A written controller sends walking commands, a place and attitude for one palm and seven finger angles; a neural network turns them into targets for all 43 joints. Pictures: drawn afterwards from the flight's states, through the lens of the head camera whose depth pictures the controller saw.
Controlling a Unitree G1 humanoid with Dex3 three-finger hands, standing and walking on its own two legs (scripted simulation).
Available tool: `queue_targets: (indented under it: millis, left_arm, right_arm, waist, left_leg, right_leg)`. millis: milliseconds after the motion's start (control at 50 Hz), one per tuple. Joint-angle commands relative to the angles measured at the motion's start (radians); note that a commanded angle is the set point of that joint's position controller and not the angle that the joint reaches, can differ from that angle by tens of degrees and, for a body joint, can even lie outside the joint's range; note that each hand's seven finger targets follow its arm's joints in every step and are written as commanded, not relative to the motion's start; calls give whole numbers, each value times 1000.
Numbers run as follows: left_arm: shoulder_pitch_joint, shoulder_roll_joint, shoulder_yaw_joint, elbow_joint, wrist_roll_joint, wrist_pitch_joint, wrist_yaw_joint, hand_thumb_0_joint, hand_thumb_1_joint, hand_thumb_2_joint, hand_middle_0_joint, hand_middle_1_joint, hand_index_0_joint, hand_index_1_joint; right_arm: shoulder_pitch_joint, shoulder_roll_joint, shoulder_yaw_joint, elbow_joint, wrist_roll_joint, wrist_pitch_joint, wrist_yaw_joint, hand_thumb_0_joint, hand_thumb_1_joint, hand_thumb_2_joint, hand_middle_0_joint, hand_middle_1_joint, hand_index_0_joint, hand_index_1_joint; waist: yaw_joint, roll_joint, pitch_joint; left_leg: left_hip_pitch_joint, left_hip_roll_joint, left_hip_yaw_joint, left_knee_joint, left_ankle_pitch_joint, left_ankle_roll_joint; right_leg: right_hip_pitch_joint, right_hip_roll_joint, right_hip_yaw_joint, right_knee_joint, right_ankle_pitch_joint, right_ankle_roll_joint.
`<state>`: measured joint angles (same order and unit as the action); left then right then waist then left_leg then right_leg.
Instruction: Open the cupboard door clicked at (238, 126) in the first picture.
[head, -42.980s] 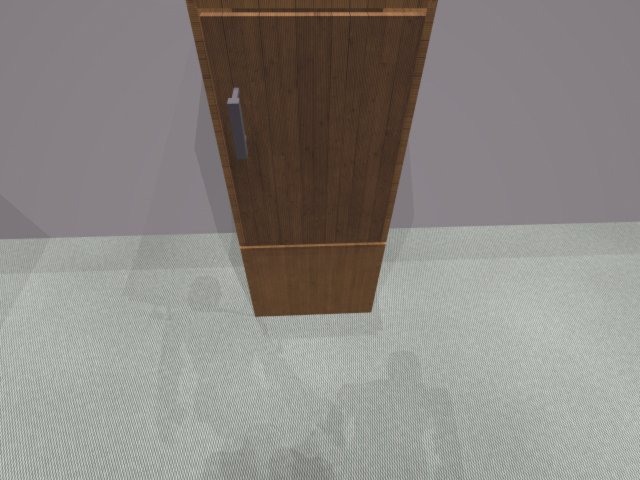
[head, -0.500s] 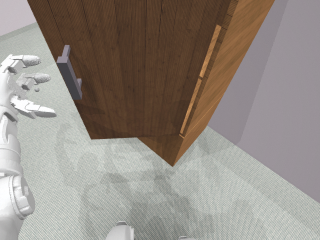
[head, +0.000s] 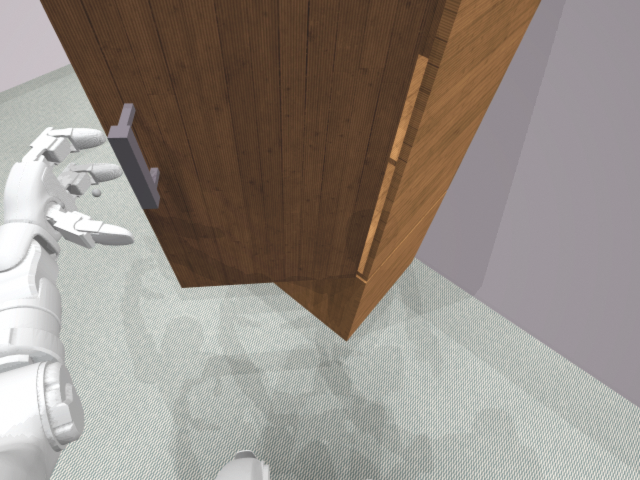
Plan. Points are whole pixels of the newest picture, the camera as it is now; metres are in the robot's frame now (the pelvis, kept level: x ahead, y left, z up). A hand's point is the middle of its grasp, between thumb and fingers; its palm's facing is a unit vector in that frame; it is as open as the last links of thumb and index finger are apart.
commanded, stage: slide the fingers in behind the handle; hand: left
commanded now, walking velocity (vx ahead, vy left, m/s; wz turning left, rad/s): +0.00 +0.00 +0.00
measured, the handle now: (139, 158) +0.49 +0.23 +0.10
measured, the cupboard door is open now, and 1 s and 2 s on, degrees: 46 46 46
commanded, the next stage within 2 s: close the thumb around the handle in 1.24 s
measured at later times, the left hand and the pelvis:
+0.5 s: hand (139, 190) +0.44 +0.22 +0.10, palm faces +0.07 -1.00 +0.00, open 14.0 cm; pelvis +0.00 +0.00 +0.00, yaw +0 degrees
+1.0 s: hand (155, 189) +0.44 +0.20 +0.10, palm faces +0.09 -1.00 +0.00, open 14.0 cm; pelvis +0.00 -0.02 +0.00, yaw +0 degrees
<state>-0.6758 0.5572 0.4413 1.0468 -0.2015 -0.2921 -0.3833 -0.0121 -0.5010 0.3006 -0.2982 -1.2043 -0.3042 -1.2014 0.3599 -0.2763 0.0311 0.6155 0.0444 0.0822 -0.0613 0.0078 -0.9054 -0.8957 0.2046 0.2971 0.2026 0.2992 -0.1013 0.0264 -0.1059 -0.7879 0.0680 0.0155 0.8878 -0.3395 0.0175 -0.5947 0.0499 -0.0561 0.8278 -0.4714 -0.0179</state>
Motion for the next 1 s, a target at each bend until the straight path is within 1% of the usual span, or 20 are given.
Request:
queue_targets:
  millis: [0, 20, 40, 160, 200, 220, 240, 300, 340, 400, 520, 600, 660, 700, 760, 820, 860, 900, 940, 980]
  left_arm:
    - [-431, 260, 21, -264, -34, -96, 14, 0, -500, 300, -300, -1200, -300, -1200]
    - [-417, 268, 29, -238, -30, -94, 15, 0, -500, 300, -300, -1200, -300, -1200]
    - [-433, 240, -2, -221, -30, -89, 14, 0, -500, 300, -300, -1200, -300, -1200]
    - [-417, 228, -4, -252, -22, -85, 30, 0, -500, 300, -300, -1200, -300, -1200]
    - [-435, 208, -18, -262, -25, -85, 42, 0, -500, 300, -300, -1200, -300, -1200]
    - [-427, 224, -1, -264, -21, -86, 50, 0, -500, 300, -300, -1200, -300, -1200]
    - [-434, 190, -33, -270, -18, -83, 56, 0, -500, 300, -300, -1200, -300, -1200]
    - [-418, 188, -16, -283, -18, -84, 84, 0, -500, 300, -300, -1200, -300, -1200]
    - [-412, 182, -23, -295, -9, -84, 99, 0, -500, 300, -300, -1200, -300, -1200]
    - [-422, 140, -51, -287, -4, -83, 119, 0, -500, 300, -300, -1200, -300, -1200]
    - [-472, 96, -85, -283, 13, -86, 155, 0, -500, 300, -300, -1200, -300, -1200]
    - [-450, 152, -31, -274, 17, -96, 172, 0, -500, 300, -300, -1200, -300, -1200]
    - [-446, 128, -50, -277, 23, -98, 175, 0, -500, 300, -300, -1200, -300, -1200]
    - [-433, 147, -31, -291, 22, -107, 175, 0, -500, 300, -300, -1200, -300, -1200]
    - [-409, 89, -75, -296, 16, -102, 167, 0, -500, 300, -300, -1200, -300, -1200]
    - [-397, 78, -77, -275, 4, -89, 166, 0, -500, 300, -300, -1200, -300, -1200]
    - [-422, 134, -47, -263, 9, -82, 166, 0, -500, 300, -300, -1200, -300, -1200]
    - [-431, 103, -70, -285, 9, -90, 165, 0, -500, 300, -300, -1200, -300, -1200]
    - [-414, 126, -55, -293, 12, -98, 161, 0, -500, 300, -300, -1200, -300, -1200]
    - [-427, 114, -62, -290, 4, -100, 155, 0, -500, 300, -300, -1200, -300, -1200]
  right_arm:
    - [69, -170, -68, -79, -3, -30, -16, 0, -900, -900, 200, 300, 200, 300]
    - [69, -173, -70, -72, 0, -31, -17, 0, -900, -900, 200, 300, 200, 300]
    - [65, -169, -68, -67, 0, -31, -17, 0, -900, -900, 200, 300, 200, 300]
    - [68, -169, -72, -68, -2, -35, -13, 0, -900, -900, 200, 300, 200, 300]
    - [68, -165, -71, -64, -4, -37, -12, 0, -900, -900, 200, 300, 200, 300]
    - [62, -168, -72, -68, -1, -37, -11, 0, -900, -900, 200, 300, 200, 300]
    - [57, -163, -70, -69, -3, -38, -9, 0, -900, -900, 200, 300, 200, 300]
    - [66, -164, -73, -69, -7, -41, -5, 0, -900, -900, 200, 300, 200, 300]
    - [58, -161, -73, -72, -6, -40, -2, 0, -900, -900, 200, 300, 200, 300]
    - [60, -157, -70, -69, -8, -42, 1, 0, -900, -900, 200, 300, 200, 300]
    - [62, -154, -72, -61, -8, -46, 6, 0, -900, -900, 200, 300, 200, 300]
    - [69, -156, -72, -57, -14, -46, 7, 0, -900, -900, 200, 300, 200, 300]
    - [65, -147, -71, -61, -13, -45, 10, 0, -900, -900, 200, 300, 200, 300]
    - [68, -149, -73, -61, -15, -45, 11, 0, -900, -900, 200, 300, 200, 300]
    - [60, -143, -75, -66, -10, -44, 15, 0, -900, -900, 200, 300, 200, 300]
    - [60, -145, -76, -63, -7, -43, 16, 0, -900, -900, 200, 300, 200, 300]
    - [65, -152, -76, -58, -7, -38, 11, 0, -900, -900, 200, 300, 200, 300]
    - [60, -145, -75, -61, -9, -40, 12, 0, -900, -900, 200, 300, 200, 300]
    - [59, -147, -77, -56, -8, -38, 9, 0, -900, -900, 200, 300, 200, 300]
    - [57, -144, -76, -54, -7, -40, 10, 0, -900, -900, 200, 300, 200, 300]
  waist:
    - [-10, 100, -338]
    - [-8, 98, -344]
    - [-21, 90, -306]
    - [-2, 119, -368]
    - [-10, 94, -351]
    - [0, 106, -361]
    - [-8, 118, -344]
    - [1, 87, -350]
    - [5, 100, -363]
    - [-5, 74, -320]
    - [-19, 78, -322]
    - [-1, 50, -351]
    - [-1, 48, -355]
    - [6, 48, -367]
    - [4, 77, -356]
    - [-1, 24, -329]
    - [-5, 14, -314]
    - [-5, 30, -316]
    - [2, 57, -351]
    - [-4, 58, -338]
  left_leg:
    - [450, -41, -50, -67, 268, 33]
    - [457, -38, -52, -68, 260, 30]
    - [437, -39, -51, -70, 233, 32]
    - [475, -39, -55, -71, 261, 27]
    - [466, -39, -58, -69, 259, 31]
    - [469, -38, -58, -73, 249, 27]
    - [471, -38, -60, -77, 242, 25]
    - [471, -40, -62, -74, 255, 27]
    - [481, -37, -63, -82, 255, 23]
    - [458, -41, -60, -80, 234, 26]
    - [473, -38, -65, -86, 218, 22]
    - [440, -45, -51, -74, 237, 26]
    - [428, -49, -40, -75, 242, 28]
    - [427, -51, -38, -69, 261, 30]
    - [444, -50, -33, -73, 256, 26]
    - [411, -55, -30, -76, 239, 33]
    - [375, -56, -25, -79, 216, 35]
    - [386, -60, -23, -75, 228, 37]
    - [413, -58, -25, -72, 255, 33]
    - [413, -57, -24, -72, 246, 33]
  right_leg:
    - [-67, 22, 27, -119, 338, 1]
    - [-83, 22, 28, -118, 330, 3]
    - [-91, 20, 30, -126, 313, 6]
    - [-83, 16, 27, -116, 325, 2]
    - [-79, 18, 24, -116, 325, 1]
    - [-84, 18, 27, -115, 315, 3]
    - [-92, 17, 22, -115, 303, 1]
    - [-75, 19, 19, -113, 314, -1]
    - [-74, 17, 20, -111, 313, 0]
    - [-79, 18, 21, -119, 302, 1]
    - [-104, 15, 22, -118, 288, 4]
    - [-41, 13, 34, -113, 336, 5]
    - [-28, 11, 41, -112, 366, 12]
    - [-5, 12, 44, -109, 391, 9]
    - [-27, 13, 40, -115, 389, 10]
    - [-9, 11, 49, -126, 403, 15]
    - [6, 5, 60, -133, 402, 20]
    - [11, 5, 58, -130, 413, 17]
    - [14, 4, 60, -122, 435, 15]
    - [4, 6, 60, -128, 424, 17]
